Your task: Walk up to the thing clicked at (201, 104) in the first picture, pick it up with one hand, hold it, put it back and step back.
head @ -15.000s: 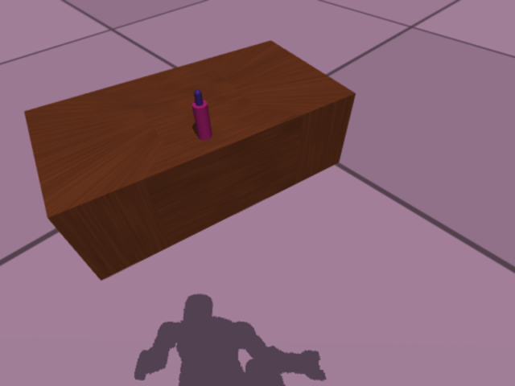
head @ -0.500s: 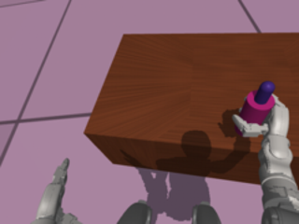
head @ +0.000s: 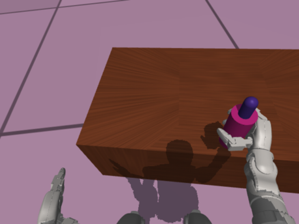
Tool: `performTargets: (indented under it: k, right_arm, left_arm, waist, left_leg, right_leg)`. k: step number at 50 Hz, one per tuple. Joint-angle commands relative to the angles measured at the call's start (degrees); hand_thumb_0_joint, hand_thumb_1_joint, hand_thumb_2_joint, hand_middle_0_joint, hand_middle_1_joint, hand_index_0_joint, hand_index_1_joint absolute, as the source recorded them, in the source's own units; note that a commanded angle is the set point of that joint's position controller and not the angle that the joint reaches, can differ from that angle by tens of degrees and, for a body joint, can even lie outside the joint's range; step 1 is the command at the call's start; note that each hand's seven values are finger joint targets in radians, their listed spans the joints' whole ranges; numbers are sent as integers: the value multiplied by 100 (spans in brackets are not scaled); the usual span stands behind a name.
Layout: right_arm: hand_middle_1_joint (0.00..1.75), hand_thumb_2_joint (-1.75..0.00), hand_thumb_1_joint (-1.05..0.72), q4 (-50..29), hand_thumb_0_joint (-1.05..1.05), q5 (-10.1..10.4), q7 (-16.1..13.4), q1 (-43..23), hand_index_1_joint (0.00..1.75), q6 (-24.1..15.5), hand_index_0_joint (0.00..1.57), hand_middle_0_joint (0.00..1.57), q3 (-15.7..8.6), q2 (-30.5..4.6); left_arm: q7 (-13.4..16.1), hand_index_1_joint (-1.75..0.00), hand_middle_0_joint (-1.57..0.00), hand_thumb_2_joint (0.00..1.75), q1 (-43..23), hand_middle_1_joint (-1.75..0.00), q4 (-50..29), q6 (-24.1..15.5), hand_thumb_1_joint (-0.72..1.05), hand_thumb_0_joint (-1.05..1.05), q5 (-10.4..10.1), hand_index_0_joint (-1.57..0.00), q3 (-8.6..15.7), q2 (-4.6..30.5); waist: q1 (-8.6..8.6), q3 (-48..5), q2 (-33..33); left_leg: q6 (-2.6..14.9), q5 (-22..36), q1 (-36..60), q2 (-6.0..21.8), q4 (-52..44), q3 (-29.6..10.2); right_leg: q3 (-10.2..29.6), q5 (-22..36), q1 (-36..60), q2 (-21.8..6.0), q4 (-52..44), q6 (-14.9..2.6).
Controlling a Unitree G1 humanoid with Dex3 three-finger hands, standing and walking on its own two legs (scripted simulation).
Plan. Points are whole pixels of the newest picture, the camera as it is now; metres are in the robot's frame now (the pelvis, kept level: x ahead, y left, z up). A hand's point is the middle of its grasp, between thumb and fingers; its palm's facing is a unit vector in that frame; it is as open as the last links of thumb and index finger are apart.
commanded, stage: lift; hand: right
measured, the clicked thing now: (238, 123) +0.37 -0.18 +0.06
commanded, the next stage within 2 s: hold in 0.42 s
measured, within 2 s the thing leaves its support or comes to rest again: neither
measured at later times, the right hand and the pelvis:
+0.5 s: hand (235, 127) +0.36 -0.18 +0.05, palm faces +0.17 +0.99 +0.00, open 8.5 cm; pelvis +0.02 +0.00 +0.02, yaw +0 degrees
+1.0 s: hand (240, 128) +0.34 -0.18 +0.07, palm faces +0.17 +0.98 +0.00, open 8.5 cm; pelvis +0.01 +0.00 +0.03, yaw -1 degrees
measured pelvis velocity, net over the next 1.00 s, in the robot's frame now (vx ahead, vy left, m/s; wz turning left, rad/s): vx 0.01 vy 0.00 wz -0.01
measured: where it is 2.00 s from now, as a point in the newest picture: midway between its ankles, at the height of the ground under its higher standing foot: outside the picture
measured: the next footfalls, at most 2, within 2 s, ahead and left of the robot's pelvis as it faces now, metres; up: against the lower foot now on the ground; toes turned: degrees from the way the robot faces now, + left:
none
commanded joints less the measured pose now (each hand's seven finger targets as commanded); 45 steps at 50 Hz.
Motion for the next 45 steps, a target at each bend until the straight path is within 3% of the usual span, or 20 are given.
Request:
performTargets:
  k: [1, 2, 6, 7, 8, 15, 17, 21, 23, 26, 28, 31, 34, 36, 39, 40, 41, 42, 43, 45]
  right_arm:
    - [147, -134, -33, -1771, 0, 128, 23, -1785, 147, -470, 138, 134, -127, -850]
    - [147, -134, -33, -1729, 0, 152, 14, -1754, 147, -441, 138, 135, -142, -831]
    - [145, -132, -37, -2298, 0, 205, -38, -1973, 145, -434, 137, 134, -211, -988]
    - [147, -134, -35, -2037, 0, 191, -37, -1740, 147, -403, 138, 135, -95, -777]
    - [145, -132, -36, -2240, 0, 224, -39, -1785, 145, -415, 137, 134, -63, -764]
    - [145, -132, -34, -1991, 0, 191, 15, -1529, 145, -381, 136, 133, 55, -603]
    - [145, -132, -34, -2233, 0, 180, 35, -1514, 145, -373, 136, 133, 80, -687]
    - [146, -134, -39, -2504, 0, 235, -6, -1469, 146, -294, 137, 134, -11, -749]
    - [147, -135, -42, -2568, 0, 242, -43, -1447, 147, -270, 139, 136, -40, -773]
    - [146, -134, -38, -2410, 0, 245, -60, -1356, 146, -238, 138, 134, 98, -573]
    - [144, -132, -33, -2566, 0, 254, -91, -1440, 144, -257, 136, 132, 0, -701]
    - [144, -132, -30, -2692, 0, 238, -68, -1240, 144, -191, 134, 130, 137, -658]
    - [143, -131, -30, -2625, 0, 244, -50, -1109, 143, -121, 133, 130, 243, -536]
    - [144, -132, -29, -2759, 0, 283, -86, -1218, 144, -132, 135, 131, 129, -664]
    - [145, -134, -31, -2952, 0, 290, -114, -1245, 145, -113, 136, 132, 221, -581]
    - [145, -133, -30, -2812, 0, 292, -123, -1072, 145, -84, 135, 131, 178, -604]
    - [144, -132, -30, -2540, 0, 290, -109, -926, 144, -40, 134, 130, 239, -527]
    - [143, -132, -30, -2809, 0, 290, -110, -1063, 143, -63, 134, 130, 329, -456]
    - [145, -134, -30, -3083, 0, 285, -128, -1329, 145, -100, 135, 131, 177, -683]
    - [145, -134, -30, -2865, 0, 257, -124, -1197, 145, -52, 135, 131, 358, -514]
  left_arm:
    - [60, -5, -4, 4, 23, -5, -1003, -302, -54, 0, -17, -4, 328, 697]
    - [41, -5, -4, 4, 13, -5, -887, -290, -54, 0, -20, -4, 202, 601]
    - [122, -5, -4, 5, -61, -5, -946, -297, -55, 0, -49, -4, 728, 1070]
    - [90, -5, -4, 4, -82, -5, -999, -305, -55, 0, -51, -4, 447, 800]
    - [110, -5, -4, 5, 23, -5, -757, -287, -55, 0, -70, -4, 531, 840]
    - [126, -5, -4, 5, -111, -5, -875, -322, -55, 0, -68, -4, 245, 599]
    - [93, -5, -4, 4, -46, -5, -740, -307, -55, 0, -56, -4, 139, 503]
    - [117, -5, -4, 5, 14, -5, -667, -270, -55, 0, -74, -4, 515, 871]
    - [116, -5, -4, 5, -12, -5, -614, -249, -55, 0, -78, -4, 534, 881]
    - [98, -5, -4, 5, -235, -5, -594, -247, -56, 0, -99, -4, 246, 547]
    - [123, -5, -4, 5, -400, -5, -545, -256, -56, 0, -98, -4, 348, 678]
    - [160, -5, -5, 5, -285, -5, -555, -244, -55, 0, -111, -4, 583, 899]
    - [135, -5, -5, 5, -425, -5, -450, -237, -55, 0, -133, -4, 320, 628]
    - [183, -5, -5, 5, -502, -5, -403, -235, -54, 0, -140, -5, 531, 845]
    - [182, -5, -5, 5, -347, -6, -219, -225, -54, 0, -148, -5, 292, 588]
    - [209, -5, -5, 5, -299, -5, -130, -212, -54, 0, -149, -5, 430, 698]
    - [205, -5, -5, 5, -352, -6, -104, -223, -54, 0, -150, -5, 277, 605]
    - [206, -5, -4, 5, -455, -5, -238, -244, -54, 0, -143, -5, 317, 639]
    - [213, -5, -5, 5, -551, -5, -227, -253, -54, 0, -141, -5, 311, 646]
    - [212, -5, -5, 5, -433, -6, 127, -218, -54, 0, -143, -5, 249, 521]
  waist:
    - [-86, -1876, -401]
    - [-143, -1716, -460]
    - [-78, -1918, -437]
    - [-97, -1799, -406]
    - [-104, -1729, -368]
    - [-92, -1729, -84]
    - [-199, -1796, -545]
    - [-131, -1899, -502]
    - [-183, -1808, -571]
    - [-187, -1431, -269]
    - [-251, -1437, -229]
    - [-203, -1713, -256]
    - [-289, -1568, -309]
    - [-277, -1591, -278]
    - [-299, -1487, -343]
    - [-231, -1463, -352]
    - [-258, -1171, -183]
    - [-212, -1345, -172]
    - [-294, -1440, -426]
    - [-287, -1078, -407]
  left_leg:
    - [115, 1396, 548, -120, -996, 83]
    - [116, 1375, 567, -114, -1025, 91]
    - [122, 1447, 670, -120, -1072, 118]
    - [107, 1583, 740, -117, -1081, 138]
    - [113, 1564, 697, -113, -1098, 120]
    - [68, 1903, 865, -89, -1162, 115]
    - [95, 2020, 973, -53, -1142, 77]
    - [79, 2249, 1033, -62, -1180, 94]
    - [95, 2145, 1007, -72, -1220, 143]
    - [83, 1949, 1024, -68, -1312, 128]
    - [96, 1763, 1055, -63, -1348, 118]
    - [87, 1955, 1184, -67, -1378, 116]
    - [89, 1844, 1231, -49, -1445, 111]
    - [105, 1719, 1238, -62, -1491, 143]
    - [101, 1920, 1313, -61, -1504, 151]
    - [99, 1895, 1255, -52, -1535, 138]
    - [90, 1761, 1222, -65, -1588, 160]
    - [97, 1749, 1241, -63, -1579, 170]
    - [116, 1727, 1297, -50, -1590, 149]
    - [124, 1556, 1202, -46, -1639, 145]
  right_leg:
    - [7, 966, 1772, 179, -944, -71]
    - [-11, 947, 1735, 185, -984, -64]
    - [26, 1022, 2038, 158, -1090, -64]
    - [10, 1164, 2038, 168, -1104, -65]
    - [8, 1139, 2000, 165, -1097, -71]
    - [4, 1464, 2109, 167, -1100, -106]
    - [-49, 1622, 2210, 201, -1127, -70]
    - [-32, 1877, 2432, 178, -1178, -72]
    - [8, 1933, 2540, 158, -1256, -39]
    - [-12, 1586, 2190, 170, -1287, -89]
    - [-15, 1375, 2182, 168, -1348, -91]
    - [-16, 1569, 2437, 173, -1366, -84]
    - [-43, 1448, 2344, 203, -1429, -83]
    - [-12, 1359, 2472, 182, -1514, -68]
    - [-25, 1573, 2536, 183, -1542, -58]
    - [-36, 1523, 2506, 194, -1534, -76]
    - [-33, 1380, 2405, 186, -1599, -83]
    - [1, 1375, 2465, 172, -1629, -79]
    - [-17, 1369, 2545, 177, -1663, -58]
    - [-40, 1188, 2400, 194, -1711, -60]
